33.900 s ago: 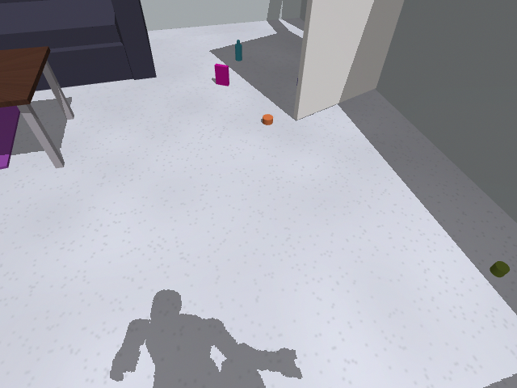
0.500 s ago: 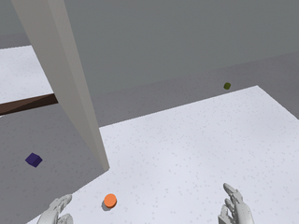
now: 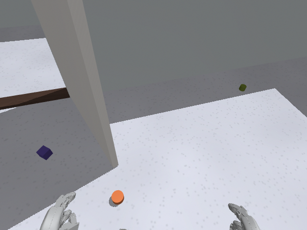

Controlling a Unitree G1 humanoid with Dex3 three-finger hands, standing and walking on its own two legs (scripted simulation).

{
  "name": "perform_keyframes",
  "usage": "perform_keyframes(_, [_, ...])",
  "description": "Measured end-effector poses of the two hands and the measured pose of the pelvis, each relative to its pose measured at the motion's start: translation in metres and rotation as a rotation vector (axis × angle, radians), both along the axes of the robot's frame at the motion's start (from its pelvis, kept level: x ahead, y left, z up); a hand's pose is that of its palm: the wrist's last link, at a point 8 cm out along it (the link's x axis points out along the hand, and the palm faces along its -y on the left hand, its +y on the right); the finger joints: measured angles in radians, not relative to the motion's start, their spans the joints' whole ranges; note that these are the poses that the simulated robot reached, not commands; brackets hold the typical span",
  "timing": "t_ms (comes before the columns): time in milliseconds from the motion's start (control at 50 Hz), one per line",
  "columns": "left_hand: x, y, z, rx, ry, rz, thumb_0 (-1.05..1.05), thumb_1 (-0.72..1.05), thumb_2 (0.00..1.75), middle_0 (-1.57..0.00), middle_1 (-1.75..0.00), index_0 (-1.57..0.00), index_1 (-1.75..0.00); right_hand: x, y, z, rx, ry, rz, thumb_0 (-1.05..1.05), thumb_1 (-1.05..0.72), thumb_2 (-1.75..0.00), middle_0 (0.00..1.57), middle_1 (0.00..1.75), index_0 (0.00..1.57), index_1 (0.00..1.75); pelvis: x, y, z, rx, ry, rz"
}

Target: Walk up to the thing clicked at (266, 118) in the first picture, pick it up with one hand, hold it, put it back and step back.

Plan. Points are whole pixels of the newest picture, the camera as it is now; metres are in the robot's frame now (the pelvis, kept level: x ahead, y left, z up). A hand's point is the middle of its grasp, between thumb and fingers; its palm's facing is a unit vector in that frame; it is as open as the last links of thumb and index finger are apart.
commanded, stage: stand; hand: left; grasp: from above
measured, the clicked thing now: (117, 197) +0.42 +0.19 -0.71
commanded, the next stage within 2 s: none
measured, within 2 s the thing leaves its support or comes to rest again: neither
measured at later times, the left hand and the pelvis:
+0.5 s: hand out of the picture +0.03 +0.24 -0.12, palm faces +0.03 -0.95 -0.32, open 7.4 cm; pelvis +0.00 +0.01 +0.05, yaw +0 degrees
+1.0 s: hand out of the picture +0.04 +0.24 -0.11, palm faces +0.01 -0.95 -0.32, open 7.4 cm; pelvis -0.01 +0.00 +0.05, yaw +0 degrees
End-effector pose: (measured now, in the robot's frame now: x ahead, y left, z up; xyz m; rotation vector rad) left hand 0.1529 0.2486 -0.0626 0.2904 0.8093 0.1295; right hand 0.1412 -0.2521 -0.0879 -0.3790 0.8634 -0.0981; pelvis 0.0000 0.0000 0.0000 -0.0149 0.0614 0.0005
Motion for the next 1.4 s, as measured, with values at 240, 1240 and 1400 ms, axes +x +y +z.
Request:
perform_keyframes(240, [-0.078, 0.041, -0.026, 0.018, 0.291, 0.127, 0.01, 0.90, 0.90, -0.20, -0.30, -0.20, -0.30, -0.054, -0.017, 0.008, 0.005, 0.214, -0.131, 0.01, -0.91, -0.90, 0.20, 0.30, 0.21, 0.30, 0.001, 0.010, 0.027, 0.003, -0.086, -0.007])
perform_keyframes(1240, [-0.104, 0.030, -0.010, 0.024, 0.447, 0.141, 0.00, 0.90, 0.90, -0.20, -0.30, -0.20, -0.31, -0.093, -0.038, 0.012, 0.038, 0.377, -0.210, 0.00, -0.91, -0.90, 0.20, 0.30, 0.21, 0.30, 0.000, -0.005, 0.053, 0.014, -0.128, -0.010])
perform_keyframes(1400, [-0.090, 0.029, -0.008, 0.023, 0.433, 0.139, 0.00, 0.90, 0.90, -0.20, -0.30, -0.20, -0.30, -0.082, -0.040, 0.014, 0.038, 0.366, -0.203, 0.00, -0.91, -0.90, 0.20, 0.30, 0.21, 0.30, 0.006, -0.006, 0.054, 0.014, -0.124, -0.012])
